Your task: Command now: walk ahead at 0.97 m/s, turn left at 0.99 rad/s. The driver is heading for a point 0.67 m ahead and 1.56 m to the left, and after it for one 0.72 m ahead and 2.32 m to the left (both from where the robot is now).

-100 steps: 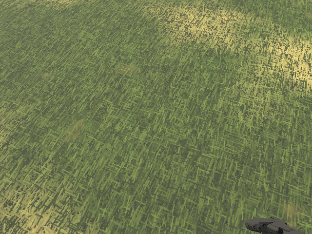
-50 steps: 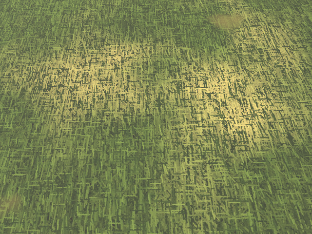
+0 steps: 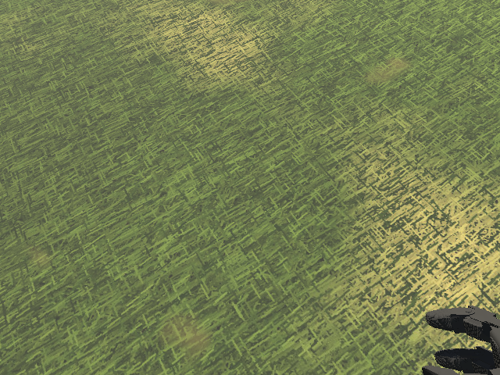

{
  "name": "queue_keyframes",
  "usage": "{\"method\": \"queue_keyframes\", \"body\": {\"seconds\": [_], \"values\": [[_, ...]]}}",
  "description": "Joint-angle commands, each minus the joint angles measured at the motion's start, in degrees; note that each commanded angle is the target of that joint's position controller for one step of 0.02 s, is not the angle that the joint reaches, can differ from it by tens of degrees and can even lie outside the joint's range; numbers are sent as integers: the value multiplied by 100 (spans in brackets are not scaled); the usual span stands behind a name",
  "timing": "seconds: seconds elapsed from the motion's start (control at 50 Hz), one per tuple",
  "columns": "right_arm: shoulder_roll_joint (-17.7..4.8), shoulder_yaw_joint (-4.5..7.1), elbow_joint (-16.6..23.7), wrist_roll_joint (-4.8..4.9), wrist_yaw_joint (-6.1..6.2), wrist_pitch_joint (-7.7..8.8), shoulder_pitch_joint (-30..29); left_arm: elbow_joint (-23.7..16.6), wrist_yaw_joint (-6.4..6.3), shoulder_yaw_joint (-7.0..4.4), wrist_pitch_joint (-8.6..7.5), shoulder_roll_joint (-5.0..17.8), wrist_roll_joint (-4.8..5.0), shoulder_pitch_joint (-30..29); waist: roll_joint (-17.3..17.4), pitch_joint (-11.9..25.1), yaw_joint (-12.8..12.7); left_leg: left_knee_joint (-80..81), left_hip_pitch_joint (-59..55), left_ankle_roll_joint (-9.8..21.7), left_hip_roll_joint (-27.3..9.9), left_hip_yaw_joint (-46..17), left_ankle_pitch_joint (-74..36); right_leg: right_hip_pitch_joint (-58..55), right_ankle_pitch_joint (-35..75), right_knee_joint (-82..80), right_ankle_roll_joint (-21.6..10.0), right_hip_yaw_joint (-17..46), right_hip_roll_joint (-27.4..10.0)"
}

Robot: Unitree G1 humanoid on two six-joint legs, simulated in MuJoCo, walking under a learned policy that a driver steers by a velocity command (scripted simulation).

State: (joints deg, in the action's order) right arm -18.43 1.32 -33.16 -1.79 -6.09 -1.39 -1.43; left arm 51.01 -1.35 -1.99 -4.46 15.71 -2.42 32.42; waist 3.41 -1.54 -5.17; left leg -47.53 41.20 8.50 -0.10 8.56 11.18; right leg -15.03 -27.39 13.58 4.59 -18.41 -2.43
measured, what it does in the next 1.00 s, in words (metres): walks ahead, turning left: left foot, then right foot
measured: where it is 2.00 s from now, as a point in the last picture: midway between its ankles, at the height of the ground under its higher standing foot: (59, 166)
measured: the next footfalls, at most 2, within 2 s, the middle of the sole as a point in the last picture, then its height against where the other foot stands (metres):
left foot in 0.04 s outside the picture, level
right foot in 0.44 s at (304, 294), level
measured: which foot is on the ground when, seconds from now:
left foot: up 0.00-0.02, down 0.04-0.44, up 0.46-1.00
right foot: down 0.00-0.04, up 0.06-0.42, down 0.44-1.00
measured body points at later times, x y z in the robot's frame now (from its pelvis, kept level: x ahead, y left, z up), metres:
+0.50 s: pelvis +0.43 +0.03 +0.01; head +0.48 +0.03 +0.45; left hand +0.55 +0.30 -0.10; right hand +0.49 -0.25 -0.13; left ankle +0.19 +0.06 -0.63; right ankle +0.62 -0.01 -0.71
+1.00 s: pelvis +0.63 +0.13 +0.04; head +0.61 +0.15 +0.49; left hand +0.54 +0.42 -0.09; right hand +0.90 -0.03 -0.04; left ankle +0.65 +0.30 -0.64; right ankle +0.62 -0.02 -0.70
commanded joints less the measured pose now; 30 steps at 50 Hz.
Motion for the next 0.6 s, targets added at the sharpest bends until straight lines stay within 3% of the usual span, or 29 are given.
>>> {"method": "queue_keyframes", "body": {"seconds": [0.02,0.04,0.06,0.08,0.1,0.12,0.14,0.16,0.18,0.2,0.22,0.26,0.3,0.34,0.36,0.4,0.42,0.44,0.46,0.48,0.5,0.52,0.54,0.56,0.58,0.6], "values": [[-626,239,-67,43,169,139,1488,-474,-116,-329,90,1510,-5,-548,-1372,713,1443,446,-2808,540,822,259,849,1123,9630,2937,-582,357,-1482],[-889,421,-495,-8,296,205,2672,-553,-61,-304,92,1443,-3,-695,-1156,1173,1939,1240,-4706,743,741,-395,630,2358,8135,4712,-642,415,-1378],[-1366,619,-512,101,442,117,2200,-780,87,-165,39,714,38,-647,477,1265,1261,1684,-6512,961,-535,-2532,1557,4957,1162,6829,-412,509,-214],[-1806,688,-254,-24,459,39,2274,-1464,103,-124,-122,865,149,-971,413,2194,1247,2606,-7172,1830,-1669,-5361,1695,6225,357,8247,-325,1595,300],[-1477,651,-416,-25,564,35,2589,-1545,103,-137,-228,1008,170,-1724,-547,1726,1510,3013,-6782,1616,-1608,-4973,1075,6618,966,8043,-387,2129,-69],[-1237,587,-646,1,622,119,2506,-1498,86,-63,-269,833,225,-1535,-719,778,1123,3174,-5643,1450,-1567,-4395,482,6443,1036,7466,-437,2067,-334],[-950,490,-716,-24,656,246,2272,-1425,90,-31,-220,758,124,-1526,-1029,332,796,3234,-4659,1203,-1272,-3832,96,6017,956,6825,-447,2111,-583],[-786,402,-693,-53,708,343,1978,-1325,122,-3,-107,684,4,-1336,-1049,75,489,3264,-3923,1128,-1018,-3405,-211,5610,787,6576,-421,2137,-644],[-588,310,-718,-12,715,420,1851,-1206,171,19,28,598,-72,-1075,-893,-38,262,3419,-3424,1080,-828,-3064,-239,5348,674,6276,-379,2151,-727],[-478,256,-785,52,687,511,1905,-1212,211,27,127,536,-110,-1100,-731,-143,195,3550,-3093,1052,-690,-2853,-281,5280,544,5940,-340,2108,-782],[-486,247,-883,96,650,586,1974,-1332,247,55,180,460,-113,-1380,-535,-376,198,3771,-2801,1034,-573,-2616,-391,5403,650,5551,-310,1980,-812],[-500,229,-1002,150,586,689,2015,-1609,290,121,134,333,-67,-2079,-402,-845,272,3898,-2361,835,-291,-1955,-2683,5281,1586,4416,-301,1648,-713],[-468,220,-1128,216,529,749,2103,-1624,352,203,41,100,-15,-2309,-365,-680,409,3649,-2229,429,112,-1273,-4281,4356,2924,3014,-441,1312,-371],[-501,212,-1366,318,528,816,2518,-1577,364,196,-4,61,72,-2492,-172,-357,661,3665,-2796,164,-58,-1357,-4644,3821,4149,2317,-644,1187,0],[-562,222,-1435,314,554,820,2575,-1541,344,169,-7,146,83,-2509,-78,-250,686,3535,-3193,47,-114,-1392,-4817,3713,4282,2052,-737,1189,153],[-761,275,-1489,225,641,781,2575,-1341,262,58,-33,433,18,-2059,114,133,495,2791,-3863,-197,-242,-1553,-5506,3124,3923,1781,-857,1269,545],[-890,319,-1475,175,687,729,2374,-1089,218,-25,-77,606,-2,-1329,189,436,98,1955,-3962,-297,-264,-1569,-5647,2455,3793,1715,-900,1415,615],[-933,340,-1444,183,722,679,2051,-793,171,-76,-129,691,-29,-489,114,658,-451,765,-3827,-400,-101,-1416,-5105,1726,4410,1194,-962,1581,368],[-662,303,-1346,206,750,654,2080,-597,109,-176,-154,1123,-56,59,-430,1021,-616,-1188,-3320,-553,499,-1083,-2685,940,7007,1467,-1171,2102,-507],[298,122,-1434,531,767,581,3818,-581,201,-204,-165,1358,-151,-19,-2014,2445,375,-3840,-1534,-819,1198,-1540,2880,-1190,10345,2564,-2401,4270,-2590],[-287,166,-1599,398,831,553,3540,-784,249,-240,-72,1085,120,-136,-1129,3233,-8,-4021,-1378,-701,1089,-2054,2209,-1029,9626,2049,-2465,4665,-2348],[-399,176,-1456,337,810,536,2931,-867,202,-172,-45,791,203,-838,-916,2403,171,-3651,-1189,-733,736,-2012,1685,-106,7963,1532,-2301,4115,-2053],[-371,141,-1386,184,774,490,2563,-937,178,-49,-16,348,191,-1506,-499,1505,404,-3132,-1000,-754,382,-1675,1471,846,6660,1194,-2064,3620,-1768],[-352,155,-1347,98,727,391,2338,-927,133,10,-13,195,174,-1587,-443,1001,418,-2859,-1068,-772,231,-1546,1401,1539,6465,934,-1906,3228,-1639],[-270,159,-1366,-16,642,237,2531,-831,112,-3,28,266,181,-1470,-526,894,554,-2646,-1552,-777,107,-1389,1175,2291,5218,523,-1789,2937,-1493],[-189,152,-1375,-71,571,97,2661,-802,126,-49,54,403,158,-1504,-666,824,675,-2546,-1847,-752,20,-1230,1093,2876,3458,135,-1752,2793,-1406]]}}
Keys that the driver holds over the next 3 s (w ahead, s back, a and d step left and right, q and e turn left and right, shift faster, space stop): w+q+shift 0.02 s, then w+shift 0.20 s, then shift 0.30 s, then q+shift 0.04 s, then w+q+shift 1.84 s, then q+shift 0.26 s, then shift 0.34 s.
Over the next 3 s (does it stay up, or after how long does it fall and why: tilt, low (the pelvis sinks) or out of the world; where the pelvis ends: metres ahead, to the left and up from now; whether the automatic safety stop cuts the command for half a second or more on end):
stays up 0.93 1.58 0.02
